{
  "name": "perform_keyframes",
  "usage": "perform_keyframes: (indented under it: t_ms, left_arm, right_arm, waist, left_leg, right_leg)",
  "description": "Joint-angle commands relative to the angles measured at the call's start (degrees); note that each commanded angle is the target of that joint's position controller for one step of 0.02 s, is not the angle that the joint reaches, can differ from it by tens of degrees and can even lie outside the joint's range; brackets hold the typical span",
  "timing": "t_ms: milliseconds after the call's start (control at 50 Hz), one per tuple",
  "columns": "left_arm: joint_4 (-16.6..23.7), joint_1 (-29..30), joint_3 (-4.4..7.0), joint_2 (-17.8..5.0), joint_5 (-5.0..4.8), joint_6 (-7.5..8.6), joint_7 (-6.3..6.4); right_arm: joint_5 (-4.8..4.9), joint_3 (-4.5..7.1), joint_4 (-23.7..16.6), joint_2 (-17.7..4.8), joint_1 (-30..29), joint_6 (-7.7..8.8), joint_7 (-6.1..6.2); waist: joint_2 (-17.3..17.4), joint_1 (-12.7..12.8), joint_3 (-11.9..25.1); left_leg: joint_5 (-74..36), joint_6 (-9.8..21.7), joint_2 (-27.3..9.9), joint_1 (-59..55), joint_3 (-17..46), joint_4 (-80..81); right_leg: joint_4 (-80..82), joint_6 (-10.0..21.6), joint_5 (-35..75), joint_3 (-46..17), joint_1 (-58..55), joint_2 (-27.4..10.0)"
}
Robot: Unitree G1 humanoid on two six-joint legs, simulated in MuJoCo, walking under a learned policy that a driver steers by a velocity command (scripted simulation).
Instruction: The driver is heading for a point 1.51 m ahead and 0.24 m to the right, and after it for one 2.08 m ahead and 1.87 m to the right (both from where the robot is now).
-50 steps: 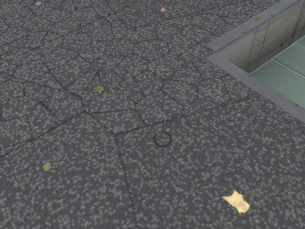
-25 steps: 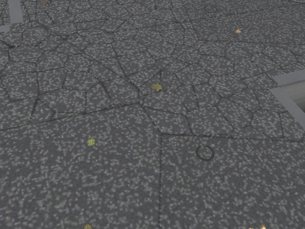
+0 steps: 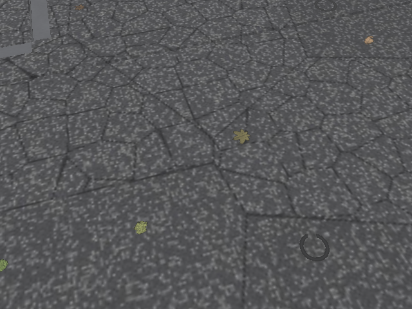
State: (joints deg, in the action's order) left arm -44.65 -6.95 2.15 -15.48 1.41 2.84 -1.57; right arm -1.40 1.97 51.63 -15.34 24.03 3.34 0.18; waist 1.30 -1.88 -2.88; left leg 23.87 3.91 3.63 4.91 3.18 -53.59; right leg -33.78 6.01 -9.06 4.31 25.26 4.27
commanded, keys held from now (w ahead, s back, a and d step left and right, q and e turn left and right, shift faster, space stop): w+e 0.58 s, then w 0.06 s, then w+q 0.36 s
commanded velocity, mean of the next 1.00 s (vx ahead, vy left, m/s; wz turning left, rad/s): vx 0.49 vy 0.00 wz -0.28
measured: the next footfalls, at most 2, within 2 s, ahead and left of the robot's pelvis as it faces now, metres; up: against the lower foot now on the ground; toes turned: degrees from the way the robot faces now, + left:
left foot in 0.44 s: +0.46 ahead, +0.06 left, +0.00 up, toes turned -17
right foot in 0.94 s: +0.61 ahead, -0.22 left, +0.00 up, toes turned -21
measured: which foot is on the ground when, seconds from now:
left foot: up 0.00-0.42, down 0.44-0.96, up 0.98-1.00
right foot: down 0.00-0.44, up 0.46-0.92, down 0.94-1.00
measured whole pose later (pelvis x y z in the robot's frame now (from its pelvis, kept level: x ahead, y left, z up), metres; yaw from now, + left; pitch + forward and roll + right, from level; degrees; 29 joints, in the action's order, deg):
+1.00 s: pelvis +0.53 -0.10 +0.01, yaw -18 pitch +1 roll +1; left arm -42.3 -2.1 0.0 -12.4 2.9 4.1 -0.5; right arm 0.0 2.0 54.2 -13.3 26.6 3.0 -0.5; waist 0.1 -4.6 -2.2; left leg 26.0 3.4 0.7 10.5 0.4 -47.6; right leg -32.3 3.5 -10.3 3.5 23.3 -0.2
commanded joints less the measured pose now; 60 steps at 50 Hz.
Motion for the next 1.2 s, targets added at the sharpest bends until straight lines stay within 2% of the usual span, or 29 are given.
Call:
perform_keyframes:
  t_ms: [20,60,120,200,340,380,420,440,460,480,500,520,540,560,600,680,760,820,880,920,940,960,980,1000,1020,1040,1080,1140,1200]
  left_arm:
    - [-1.02,-10.31,3.09,-8.95,-1.14,-0.17,0.06]
    - [-1.93,-9.2,2.26,-6.57,-0.82,0.32,0.43]
    - [-3.05,-11.2,2.39,-7.0,-1.4,1.38,0.64]
    - [-4.08,-14.9,2.77,-7.8,-1.62,1.26,0.96]
    - [-5.09,-21.21,3.27,-8.59,-0.86,0.53,1.84]
    - [-4.28,-19.4,3.56,-9.51,-0.56,0.42,2.41]
    - [-3.25,-16.24,3.88,-10.76,-0.42,0.63,2.25]
    - [-3.04,-15.51,3.79,-10.45,-0.93,1.06,1.66]
    - [-1.09,-16.25,2.57,-5.94,-1.51,1.62,1.29]
    - [0.25,-23.31,1.96,-2.47,-2.89,1.17,1.4]
    - [-1.72,-22.09,2.48,-7.36,-0.72,0.12,1.98]
    - [-1.68,-17.79,2.72,-7.67,-0.22,-0.19,1.46]
    - [-1.31,-15.36,2.57,-6.52,-0.2,-0.37,0.97]
    - [-1.07,-14.15,2.61,-6.01,0.31,-0.89,0.42]
    - [-0.73,-13.87,2.39,-4.86,0.82,-2.09,-0.51]
    - [0.91,-8.9,1.54,-2.8,1.11,-2.34,-1.27]
    - [3.95,1.17,0.02,-1.7,1.53,-1.57,-1.7]
    - [5.31,6.94,-0.96,-1.15,0.72,-0.87,-1.6]
    - [5.68,6.85,-0.69,-3.03,0.39,0.06,-0.54]
    - [2.6,-2.58,0.22,-4.83,1.0,1.18,0.51]
    - [0.25,-11.41,1.36,-8.04,2.09,1.94,1.35]
    - [0.25,-18.4,2.53,-13.47,3.23,2.14,2.19]
    - [-0.31,-17.63,3.29,-14.87,1.39,0.94,2.35]
    - [0.63,-12.74,2.07,-9.51,0.59,0.59,2.17]
    - [1.05,-8.67,1.1,-5.57,0.17,1.01,1.93]
    - [1.03,-6.66,0.62,-3.43,0.22,1.45,1.81]
    - [-0.02,-6.74,0.39,-2.24,0.03,2.48,2.11]
    - [-1.74,-9.34,0.95,-2.99,-0.57,3.83,2.16]
    - [-3.28,-11.8,1.07,-2.69,-0.38,3.84,2.25]
  right_arm:
    - [-0.56,1.05,-6.52,-7.79,-3.9,2.34,-0.57]
    - [-1.23,0.74,-7.45,-6.65,-5.6,1.81,-0.95]
    - [-1.83,0.13,-7.88,-4.89,-5.59,-0.15,-1.41]
    - [-1.64,-0.43,-11.94,-4.0,-16.85,-0.76,-1.59]
    - [-0.39,-1.23,-16.17,-3.67,-28.87,-0.01,-1.86]
    - [-0.27,-0.88,-15.98,-5.02,-26.77,0.38,-1.61]
    - [-0.12,0.23,-13.0,-7.65,-17.3,1.01,-0.71]
    - [-0.58,1.01,-11.23,-9.64,-9.74,1.78,0.1]
    - [-1.98,2.03,-11.0,-13.83,-0.42,2.06,1.29]
    - [-2.37,2.99,-11.37,-17.49,-2.82,1.14,1.29]
    - [-1.29,2.6,-11.64,-12.38,-5.92,0.48,0.92]
    - [-0.78,1.4,-12.23,-7.33,-9.15,0.51,0.66]
    - [-0.91,0.87,-11.87,-5.31,-10.65,0.67,0.39]
    - [-0.86,0.7,-11.27,-4.89,-10.36,0.96,0.48]
    - [-0.25,0.72,-9.56,-4.84,-8.53,2.01,0.2]
    - [0.28,0.95,-6.4,-5.06,-4.56,3.56,-0.75]
    - [1.17,0.87,-3.74,-4.93,-2.98,2.88,-1.18]
    - [0.79,1.51,-1.65,-7.22,1.05,2.27,-1.12]
    - [0.52,2.04,-0.26,-8.69,2.3,1.59,-0.82]
    - [1.01,2.02,0.29,-8.44,1.61,1.2,-0.7]
    - [1.44,1.51,-0.54,-6.63,1.24,1.35,-0.77]
    - [2.17,0.27,-3.51,-1.18,2.41,1.47,-0.78]
    - [2.08,1.29,-3.52,-3.53,4.87,0.66,-0.34]
    - [1.09,2.12,-2.55,-6.08,2.48,-0.2,-0.13]
    - [1.0,2.05,-2.56,-4.67,0.14,-0.34,-0.66]
    - [0.98,2.07,-2.29,-3.53,-0.57,-0.71,-0.97]
    - [-0.28,2.26,-2.07,-2.52,-0.63,-2.03,-1.76]
    - [-0.41,2.33,-3.97,-1.27,-4.93,-2.96,-2.68]
    - [-0.54,2.07,-6.28,-0.79,-10.98,-3.2,-3.39]
  waist:
    - [-3.18,4.25,4.42]
    - [-2.11,1.34,0.89]
    - [-3.52,0.1,1.77]
    - [-3.53,2.5,-1.37]
    - [-4.84,7.07,0.5]
    - [-5.35,5.19,1.09]
    - [-5.09,0.73,4.92]
    - [-2.19,-3.22,9.35]
    - [4.09,-5.93,18.3]
    - [16.86,-0.92,21.79]
    - [7.99,0.19,15.41]
    - [2.12,0.27,8.75]
    - [0.47,0.83,5.23]
    - [2.52,1.26,3.84]
    - [4.94,2.09,3.22]
    - [3.96,2.16,2.15]
    - [3.85,1.59,0.07]
    - [3.99,-0.51,-0.25]
    - [4.4,0.39,0.08]
    - [2.3,5.11,4.26]
    - [-1.16,8.49,10.4]
    - [-11.01,9.72,18.56]
    - [-15.64,8.12,19.89]
    - [-8.04,6.16,11.17]
    - [-6.41,4.66,5.04]
    - [-6.48,3.17,2.51]
    - [-7.41,1.33,1.1]
    - [-5.97,0.68,0.93]
    - [-5.8,1.38,-0.49]
  left_leg:
    - [-6.81,0.32,-4.69,31.7,1.86,-21.68]
    - [-8.08,-0.67,-7.52,28.38,1.34,-15.21]
    - [-7.89,-3.35,-8.15,27.06,-0.61,-10.0]
    - [-16.19,-6.43,-8.38,31.61,-3.12,2.39]
    - [-23.39,-5.94,-4.58,29.42,-3.17,17.67]
    - [-20.75,-4.7,-3.87,24.09,-1.78,21.85]
    - [-16.28,-2.74,-1.62,10.12,-2.18,25.45]
    - [-16.82,-0.93,-4.41,-1.32,-0.3,28.36]
    - [-4.35,1.86,-18.55,-14.31,13.26,29.39]
    - [-0.67,7.95,-30.52,-22.61,38.47,35.96]
    - [4.18,8.16,-28.68,-16.15,38.86,36.36]
    - [1.0,6.92,-25.62,-8.9,29.07,37.27]
    - [-6.65,5.8,-22.78,-3.83,21.09,38.79]
    - [-11.87,4.75,-20.65,-1.15,15.49,39.81]
    - [-21.57,4.25,-18.45,1.5,9.08,40.92]
    - [-28.55,6.31,-17.69,1.08,3.93,43.6]
    - [-31.22,6.48,-13.76,2.03,-0.14,44.75]
    - [-34.41,6.43,-14.33,1.83,0.77,43.0]
    - [-37.76,5.89,-16.37,-1.43,3.92,39.12]
    - [-43.07,4.24,-13.81,0.09,2.25,27.8]
    - [-35.52,2.96,-10.46,7.09,-0.01,15.9]
    - [-8.31,1.13,-4.48,21.32,-4.03,-1.75]
    - [6.93,1.19,-0.42,30.75,-2.56,-11.73]
    - [3.34,1.71,-4.5,33.35,0.47,-14.81]
    - [-1.26,1.46,-6.37,33.03,0.33,-13.52]
    - [-4.05,0.93,-7.61,30.98,-0.06,-11.69]
    - [-6.79,-0.3,-8.48,28.55,-0.67,-10.95]
    - [-11.6,-1.24,-8.95,32.12,-1.23,-10.66]
    - [-17.1,-2.07,-9.44,36.28,-2.07,-6.15]
  right_leg:
    - [20.19,11.97,-10.52,-36.81,-26.83,-20.62]
    - [21.61,9.7,0.84,-28.09,-18.33,-15.25]
    - [22.86,10.23,9.8,-22.84,-15.26,-12.38]
    - [24.94,9.1,10.97,-20.79,-13.77,-9.84]
    - [17.95,5.78,23.54,-23.21,-22.44,-9.94]
    - [15.2,4.31,25.09,-25.18,-23.28,-10.93]
    - [6.46,2.17,32.57,-25.02,-21.03,-9.3]
    - [-4.39,0.88,29.84,-22.38,-17.13,-5.87]
    - [-20.0,0.01,12.04,-17.85,-10.09,-2.68]
    - [-32.77,-1.29,-24.04,-11.62,6.53,5.06]
    - [-37.92,-0.86,-19.75,-11.25,11.26,-0.78]
    - [-37.38,-1.13,-14.0,-10.75,10.76,-2.66]
    - [-35.58,-1.7,-11.0,-10.13,9.67,-4.27]
    - [-34.05,-2.17,-9.98,-9.58,8.73,-5.53]
    - [-32.97,-2.79,-8.84,-8.89,7.11,-5.87]
    - [-27.88,-3.45,-4.14,-10.21,11.05,-5.13]
    - [-11.55,-5.08,3.28,-3.43,9.6,-6.88]
    - [-3.42,-5.47,3.81,-0.99,4.19,-5.67]
    - [0.9,-4.03,0.56,-1.6,0.35,-4.88]
    - [7.97,-2.18,0.83,-1.64,-13.57,-3.25]
    - [8.98,-0.22,-1.33,-7.36,-27.05,-8.89]
    - [11.57,2.79,-7.9,-26.8,-41.68,-26.32]
    - [18.11,7.05,-12.02,-41.46,-40.53,-31.12]
    - [18.94,5.94,-16.21,-34.29,-33.83,-28.13]
    - [20.93,4.76,-12.98,-26.69,-26.97,-24.91]
    - [22.8,3.07,-7.58,-20.65,-22.46,-22.23]
    - [24.31,1.85,0.91,-13.09,-18.44,-19.59]
    - [25.49,2.55,9.68,-7.15,-19.51,-19.45]
    - [25.91,2.89,13.21,-1.94,-20.84,-18.91]
Velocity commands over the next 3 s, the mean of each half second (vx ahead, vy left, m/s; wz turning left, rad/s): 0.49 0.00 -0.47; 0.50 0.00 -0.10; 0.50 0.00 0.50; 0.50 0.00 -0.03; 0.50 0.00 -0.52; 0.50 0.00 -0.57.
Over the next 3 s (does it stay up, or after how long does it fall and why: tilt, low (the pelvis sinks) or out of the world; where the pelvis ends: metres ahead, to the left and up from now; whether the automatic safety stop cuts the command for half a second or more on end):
stays up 1.56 -0.28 0.02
